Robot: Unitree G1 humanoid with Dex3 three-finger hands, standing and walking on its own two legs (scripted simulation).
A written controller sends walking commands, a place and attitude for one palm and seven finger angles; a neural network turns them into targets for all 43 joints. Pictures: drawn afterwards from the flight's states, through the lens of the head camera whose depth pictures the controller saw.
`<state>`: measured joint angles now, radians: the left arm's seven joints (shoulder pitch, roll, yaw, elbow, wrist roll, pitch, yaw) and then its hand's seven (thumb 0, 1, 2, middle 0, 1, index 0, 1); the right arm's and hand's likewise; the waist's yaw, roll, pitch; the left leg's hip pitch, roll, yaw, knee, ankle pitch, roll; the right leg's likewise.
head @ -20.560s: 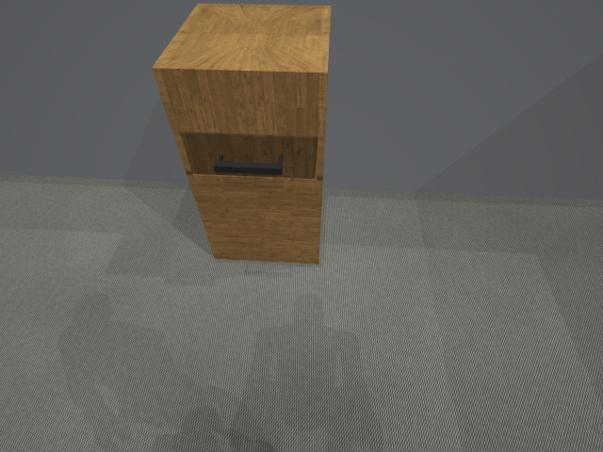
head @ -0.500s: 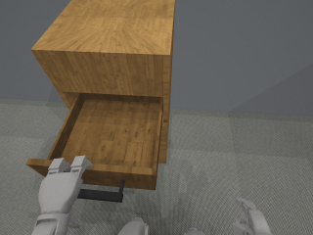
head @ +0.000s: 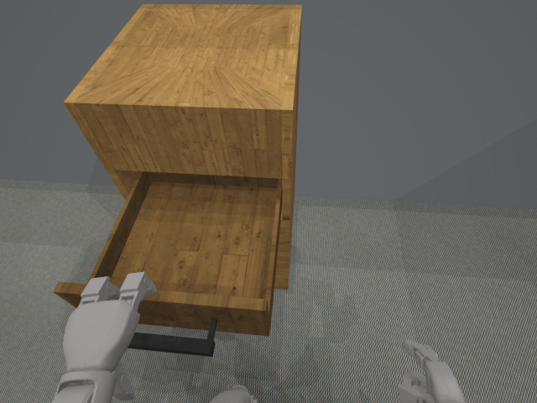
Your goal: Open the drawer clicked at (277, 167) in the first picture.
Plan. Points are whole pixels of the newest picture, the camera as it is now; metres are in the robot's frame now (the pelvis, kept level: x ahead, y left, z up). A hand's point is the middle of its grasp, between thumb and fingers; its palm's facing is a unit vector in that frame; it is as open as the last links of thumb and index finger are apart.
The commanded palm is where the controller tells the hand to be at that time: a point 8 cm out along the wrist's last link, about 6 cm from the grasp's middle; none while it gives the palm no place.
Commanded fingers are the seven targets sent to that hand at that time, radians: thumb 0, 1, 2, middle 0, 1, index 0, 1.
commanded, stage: draw the hand back to the body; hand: left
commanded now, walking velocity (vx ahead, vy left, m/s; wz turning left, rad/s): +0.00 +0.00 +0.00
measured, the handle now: (164, 331) +0.26 +0.23 -0.16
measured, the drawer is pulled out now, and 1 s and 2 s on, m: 0.30 0.30 0.30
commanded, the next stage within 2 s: step back with the hand held close in 1.60 s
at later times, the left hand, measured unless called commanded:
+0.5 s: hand (89, 336) +0.19 +0.24 +0.06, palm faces +0.01 -0.10 -0.99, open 13.8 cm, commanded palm +0.17 +0.25 +0.12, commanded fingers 0.00 -0.50 0.30 -0.30 -1.20 -0.30 -1.20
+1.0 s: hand (64, 294) +0.20 +0.22 +0.17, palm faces +0.35 -0.85 -0.40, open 12.1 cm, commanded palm +0.16 +0.26 +0.19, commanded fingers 0.00 0.23 0.62 -0.25 -0.73 -0.25 -0.73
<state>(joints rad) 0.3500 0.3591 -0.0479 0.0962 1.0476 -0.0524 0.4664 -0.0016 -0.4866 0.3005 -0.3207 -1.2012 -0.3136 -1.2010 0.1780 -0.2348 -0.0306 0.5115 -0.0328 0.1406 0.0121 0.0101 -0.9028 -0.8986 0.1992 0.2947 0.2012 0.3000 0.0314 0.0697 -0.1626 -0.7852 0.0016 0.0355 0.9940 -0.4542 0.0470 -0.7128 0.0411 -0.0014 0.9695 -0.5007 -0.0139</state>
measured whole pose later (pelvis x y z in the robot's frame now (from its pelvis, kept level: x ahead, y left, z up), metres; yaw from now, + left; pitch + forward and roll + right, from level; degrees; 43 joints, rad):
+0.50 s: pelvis +0.01 +0.00 +0.02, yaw +0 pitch +9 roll -1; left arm 0.51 0.43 0.01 -0.18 0.97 -0.08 0.34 0.00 -0.49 0.30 -0.32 -1.20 -0.32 -1.20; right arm 0.18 -0.24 -0.02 0.49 -0.02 0.12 0.01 0.01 -0.90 -0.90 0.20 0.29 0.20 0.30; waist 0.06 0.09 -0.13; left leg -0.61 -0.01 0.04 0.87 -0.41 0.05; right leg -0.54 0.03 0.00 0.84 -0.46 -0.01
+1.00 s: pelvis +0.03 -0.01 +0.06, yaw +2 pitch +0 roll +0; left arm 0.58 0.32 0.20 -0.39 -0.07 -0.05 0.14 -0.01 -0.09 0.47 -0.28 -0.94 -0.28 -0.94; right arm 0.21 -0.22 0.03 0.56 0.03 -0.10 -0.09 0.01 -0.90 -0.90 0.20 0.29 0.20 0.30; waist 0.02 0.07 -0.02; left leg -0.23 -0.02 0.01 0.53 -0.29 0.02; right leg -0.15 0.03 -0.02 0.50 -0.34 -0.03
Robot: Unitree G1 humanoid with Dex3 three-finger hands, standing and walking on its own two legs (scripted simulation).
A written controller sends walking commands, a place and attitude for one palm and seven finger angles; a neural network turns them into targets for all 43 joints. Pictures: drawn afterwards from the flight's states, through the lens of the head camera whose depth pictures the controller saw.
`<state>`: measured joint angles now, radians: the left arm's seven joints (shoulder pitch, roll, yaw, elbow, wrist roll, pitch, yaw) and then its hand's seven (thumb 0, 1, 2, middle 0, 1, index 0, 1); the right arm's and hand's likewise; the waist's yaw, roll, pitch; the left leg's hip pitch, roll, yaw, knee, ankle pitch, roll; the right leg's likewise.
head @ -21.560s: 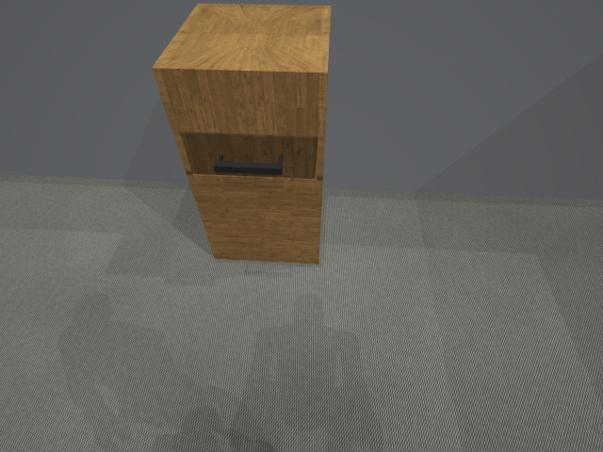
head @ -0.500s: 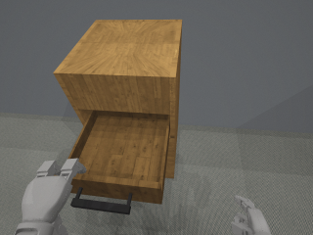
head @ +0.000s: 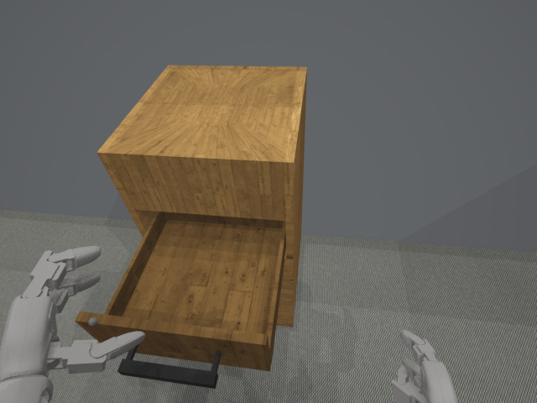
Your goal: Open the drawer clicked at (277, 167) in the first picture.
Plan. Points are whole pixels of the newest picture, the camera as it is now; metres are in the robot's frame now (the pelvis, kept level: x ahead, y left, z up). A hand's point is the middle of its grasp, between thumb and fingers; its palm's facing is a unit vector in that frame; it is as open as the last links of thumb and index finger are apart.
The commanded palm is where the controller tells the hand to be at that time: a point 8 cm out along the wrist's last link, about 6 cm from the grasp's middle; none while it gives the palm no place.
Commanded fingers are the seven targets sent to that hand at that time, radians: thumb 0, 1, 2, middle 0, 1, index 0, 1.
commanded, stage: draw the hand back to the body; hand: left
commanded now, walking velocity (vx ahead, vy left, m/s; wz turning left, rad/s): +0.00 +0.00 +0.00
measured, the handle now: (171, 362) +0.24 +0.24 -0.22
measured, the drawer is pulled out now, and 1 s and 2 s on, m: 0.30 0.30 0.30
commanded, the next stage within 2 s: step back with the hand held close in 0.60 s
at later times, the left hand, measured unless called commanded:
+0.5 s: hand (73, 305) +0.18 +0.23 +0.16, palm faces +0.39 -0.83 -0.41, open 7.9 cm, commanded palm +0.14 +0.27 +0.18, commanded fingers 0.00 0.90 0.90 -0.20 -0.30 -0.20 -0.30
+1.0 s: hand (64, 316) +0.18 +0.24 +0.15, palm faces +0.26 -0.82 -0.52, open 7.4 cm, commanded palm +0.11 +0.29 +0.18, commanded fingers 0.00 0.90 0.90 -0.20 -0.30 -0.20 -0.30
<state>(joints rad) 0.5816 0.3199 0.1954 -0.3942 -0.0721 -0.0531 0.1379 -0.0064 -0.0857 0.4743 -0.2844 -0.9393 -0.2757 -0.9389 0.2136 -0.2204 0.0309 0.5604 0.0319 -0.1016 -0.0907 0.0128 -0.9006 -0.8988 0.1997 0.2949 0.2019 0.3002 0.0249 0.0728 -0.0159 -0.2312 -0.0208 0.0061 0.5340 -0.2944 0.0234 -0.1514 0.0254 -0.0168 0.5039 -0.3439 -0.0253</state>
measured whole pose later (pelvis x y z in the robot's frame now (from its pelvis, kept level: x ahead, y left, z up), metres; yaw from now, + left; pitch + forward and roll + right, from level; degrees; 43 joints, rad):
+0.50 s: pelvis +0.00 -0.01 +0.01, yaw +0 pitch -2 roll +0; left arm 0.57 0.32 0.28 -0.47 -0.09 -0.08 0.11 0.01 0.75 0.84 -0.22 -0.39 -0.21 -0.39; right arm 0.16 -0.21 0.01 0.59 0.02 -0.08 -0.08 0.01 -0.90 -0.90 0.20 0.29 0.20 0.30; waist 0.05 0.08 -0.01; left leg -0.16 -0.01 0.00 0.45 -0.26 0.01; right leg -0.08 0.04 -0.02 0.41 -0.31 -0.04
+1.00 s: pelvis -0.02 +0.01 +0.01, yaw -1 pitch +3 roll -1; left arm 0.67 0.37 0.33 -0.55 -0.06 -0.15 0.10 0.01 0.89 0.90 -0.21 -0.30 -0.21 -0.30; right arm 0.14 -0.24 -0.03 0.55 0.02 0.01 -0.07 0.01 -0.90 -0.90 0.20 0.29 0.20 0.30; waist 0.00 0.06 0.03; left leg -0.29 -0.02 0.02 0.46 -0.22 0.03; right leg -0.21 0.03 -0.01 0.42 -0.26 -0.01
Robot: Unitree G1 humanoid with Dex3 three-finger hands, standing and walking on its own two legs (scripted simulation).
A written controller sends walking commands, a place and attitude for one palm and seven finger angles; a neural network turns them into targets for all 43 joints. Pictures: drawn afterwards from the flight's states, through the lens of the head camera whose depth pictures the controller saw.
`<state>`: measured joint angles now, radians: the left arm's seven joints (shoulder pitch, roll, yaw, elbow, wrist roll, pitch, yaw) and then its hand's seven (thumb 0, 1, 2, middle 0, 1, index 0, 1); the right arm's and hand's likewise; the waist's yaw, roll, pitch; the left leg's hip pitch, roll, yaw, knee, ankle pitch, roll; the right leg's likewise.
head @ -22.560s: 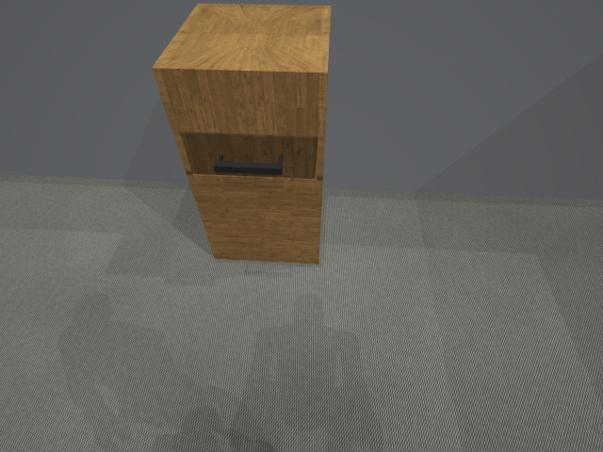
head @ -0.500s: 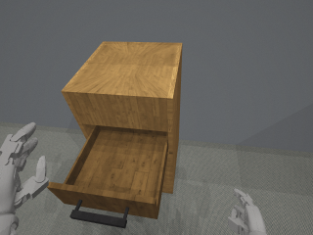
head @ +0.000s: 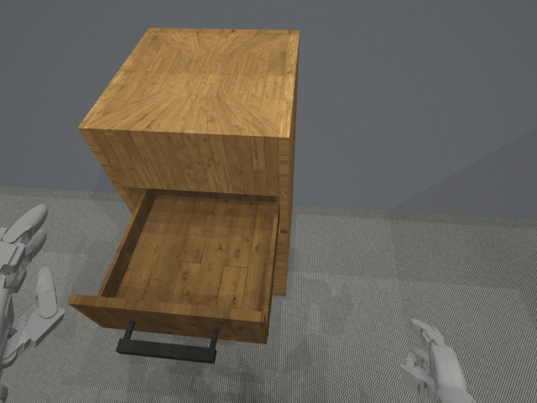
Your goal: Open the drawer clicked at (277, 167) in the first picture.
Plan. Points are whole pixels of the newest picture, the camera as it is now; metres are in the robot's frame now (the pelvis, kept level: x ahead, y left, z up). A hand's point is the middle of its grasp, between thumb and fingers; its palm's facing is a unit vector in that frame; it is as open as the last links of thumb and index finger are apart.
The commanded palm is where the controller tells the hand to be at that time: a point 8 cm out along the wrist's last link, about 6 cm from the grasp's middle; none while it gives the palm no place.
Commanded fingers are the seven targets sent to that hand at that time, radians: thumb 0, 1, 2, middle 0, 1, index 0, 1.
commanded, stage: step back with the hand held close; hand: left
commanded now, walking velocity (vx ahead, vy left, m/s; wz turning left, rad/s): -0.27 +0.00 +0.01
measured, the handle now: (169, 340) +0.26 +0.23 -0.22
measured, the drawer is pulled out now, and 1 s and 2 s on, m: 0.30 0.30 0.30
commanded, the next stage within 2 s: stop stepping back and stand still in 1.18 s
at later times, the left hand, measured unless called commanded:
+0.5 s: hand (13, 359) +0.14 +0.25 +0.15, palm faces +0.33 -0.82 -0.47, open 7.4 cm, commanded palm +0.08 +0.29 +0.17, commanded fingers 0.00 0.90 0.90 -0.20 -0.30 -0.20 -0.30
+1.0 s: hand out of the picture +0.12 +0.25 +0.15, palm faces +0.31 -0.81 -0.50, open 7.4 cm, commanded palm +0.05 +0.29 +0.17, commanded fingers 0.00 0.90 0.90 -0.20 -0.30 -0.20 -0.30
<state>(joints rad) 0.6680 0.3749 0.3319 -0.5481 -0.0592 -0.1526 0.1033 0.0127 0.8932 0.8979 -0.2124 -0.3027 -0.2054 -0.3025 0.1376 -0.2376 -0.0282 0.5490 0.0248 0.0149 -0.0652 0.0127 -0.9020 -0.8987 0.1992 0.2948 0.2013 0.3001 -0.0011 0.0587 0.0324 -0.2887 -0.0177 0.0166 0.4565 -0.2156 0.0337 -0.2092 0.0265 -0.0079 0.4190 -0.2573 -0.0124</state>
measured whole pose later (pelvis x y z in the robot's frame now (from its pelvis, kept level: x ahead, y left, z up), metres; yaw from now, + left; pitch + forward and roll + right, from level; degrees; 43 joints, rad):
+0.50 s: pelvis -0.05 +0.01 -0.01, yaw +1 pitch +4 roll -2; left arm 0.68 0.40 0.37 -0.66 -0.06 -0.20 0.16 0.01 0.89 0.90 -0.22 -0.30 -0.21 -0.30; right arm 0.15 -0.20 -0.01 0.54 0.02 -0.04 -0.07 0.01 -0.90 -0.90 0.20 0.30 0.20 0.30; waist 0.00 0.01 0.03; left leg -0.44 -0.02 0.00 0.57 -0.20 0.05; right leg -0.35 0.02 -0.03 0.52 -0.24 0.00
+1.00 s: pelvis -0.08 +0.01 -0.01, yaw +1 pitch +5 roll -2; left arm 0.66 0.45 0.42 -0.66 -0.06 -0.21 0.16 0.01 0.89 0.90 -0.22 -0.30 -0.21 -0.30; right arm 0.14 -0.17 -0.03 0.59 -0.01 -0.07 -0.06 0.01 -0.90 -0.90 0.20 0.29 0.20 0.30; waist -0.02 -0.03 0.03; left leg -0.46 -0.01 -0.01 0.55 -0.18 0.04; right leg -0.45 0.04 0.00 0.79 -0.44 0.01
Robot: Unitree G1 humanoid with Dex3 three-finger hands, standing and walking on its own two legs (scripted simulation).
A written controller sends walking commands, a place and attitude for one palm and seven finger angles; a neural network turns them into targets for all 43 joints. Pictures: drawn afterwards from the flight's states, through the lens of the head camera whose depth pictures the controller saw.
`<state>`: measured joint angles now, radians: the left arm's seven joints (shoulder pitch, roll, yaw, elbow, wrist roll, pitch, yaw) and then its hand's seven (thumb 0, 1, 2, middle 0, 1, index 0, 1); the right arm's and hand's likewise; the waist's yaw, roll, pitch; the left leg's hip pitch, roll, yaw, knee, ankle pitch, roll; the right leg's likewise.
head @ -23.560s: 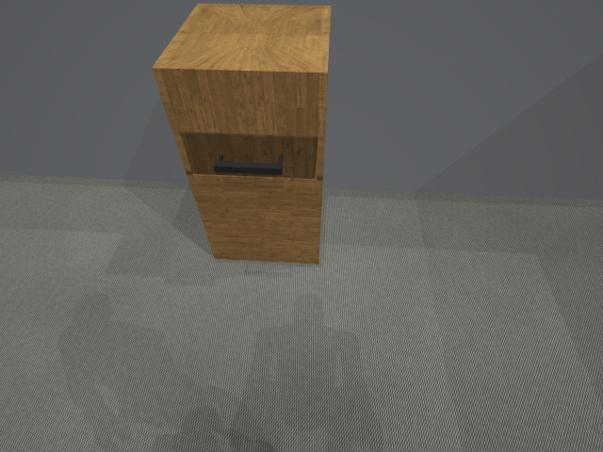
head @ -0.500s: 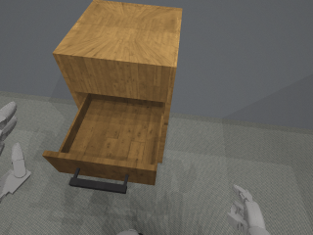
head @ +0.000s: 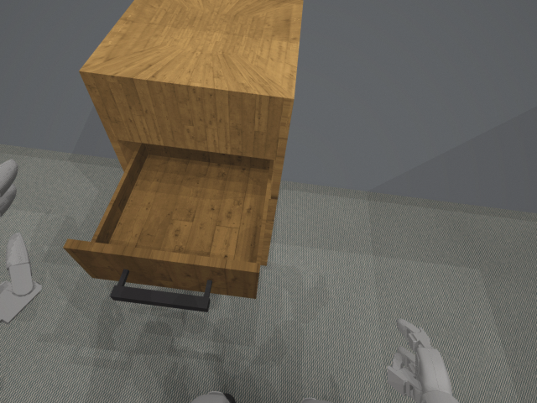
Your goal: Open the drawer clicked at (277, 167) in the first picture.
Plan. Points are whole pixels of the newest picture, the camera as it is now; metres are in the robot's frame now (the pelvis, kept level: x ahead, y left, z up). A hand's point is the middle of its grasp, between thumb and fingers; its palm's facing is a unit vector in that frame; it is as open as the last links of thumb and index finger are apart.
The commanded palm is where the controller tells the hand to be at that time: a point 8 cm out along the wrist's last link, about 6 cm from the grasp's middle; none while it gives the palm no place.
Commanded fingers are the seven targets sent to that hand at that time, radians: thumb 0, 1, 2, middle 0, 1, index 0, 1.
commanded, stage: step back with the hand held close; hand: left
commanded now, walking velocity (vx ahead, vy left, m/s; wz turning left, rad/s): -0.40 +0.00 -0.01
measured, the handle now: (164, 289) +0.34 +0.22 -0.22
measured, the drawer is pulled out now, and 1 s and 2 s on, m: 0.30 0.30 0.30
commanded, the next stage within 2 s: stop stepping back and stand still in 0.18 s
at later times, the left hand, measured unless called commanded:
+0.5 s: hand out of the picture +0.08 +0.19 +0.15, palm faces +0.32 -0.80 -0.50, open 7.4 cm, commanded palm +0.02 +0.23 +0.18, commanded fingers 0.00 0.90 0.90 -0.20 -0.30 -0.20 -0.30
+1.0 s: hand out of the picture +0.02 +0.19 +0.15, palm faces +0.39 -0.81 -0.45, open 7.4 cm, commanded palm -0.04 +0.23 +0.18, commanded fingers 0.00 0.90 0.90 -0.20 -0.30 -0.20 -0.30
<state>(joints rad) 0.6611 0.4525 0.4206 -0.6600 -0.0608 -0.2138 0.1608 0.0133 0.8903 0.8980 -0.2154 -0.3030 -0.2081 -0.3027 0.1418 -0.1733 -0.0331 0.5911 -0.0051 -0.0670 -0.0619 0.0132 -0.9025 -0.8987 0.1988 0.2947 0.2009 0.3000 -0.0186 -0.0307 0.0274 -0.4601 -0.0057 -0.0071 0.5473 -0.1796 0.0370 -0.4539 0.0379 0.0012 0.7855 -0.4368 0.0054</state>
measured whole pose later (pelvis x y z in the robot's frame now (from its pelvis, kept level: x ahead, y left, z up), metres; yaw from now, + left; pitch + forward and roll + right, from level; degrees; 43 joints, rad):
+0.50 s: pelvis -0.11 -0.05 +0.00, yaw +0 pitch +4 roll +1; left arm 0.71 0.38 0.37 -0.58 -0.04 -0.18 0.17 0.01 0.89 0.90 -0.22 -0.30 -0.21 -0.30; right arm 0.21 -0.24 -0.04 0.58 0.03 -0.03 -0.08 0.01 -0.90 -0.90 0.20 0.29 0.20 0.30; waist -0.04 -0.02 -0.01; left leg -0.28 -0.02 0.05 0.57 -0.30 0.02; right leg -0.25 -0.01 -0.05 0.52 -0.33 -0.03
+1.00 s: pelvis -0.16 -0.05 +0.00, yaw +2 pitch +0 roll +0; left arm 0.65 0.36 0.34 -0.57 -0.02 -0.16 0.17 0.01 0.89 0.90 -0.21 -0.30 -0.21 -0.30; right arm 0.25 -0.18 0.01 0.62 0.01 -0.08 -0.06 0.01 -0.90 -0.90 0.20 0.29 0.20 0.30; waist -0.02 -0.02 0.01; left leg -0.27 -0.02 0.03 0.54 -0.27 0.03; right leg -0.26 0.00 -0.07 0.55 -0.29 -0.02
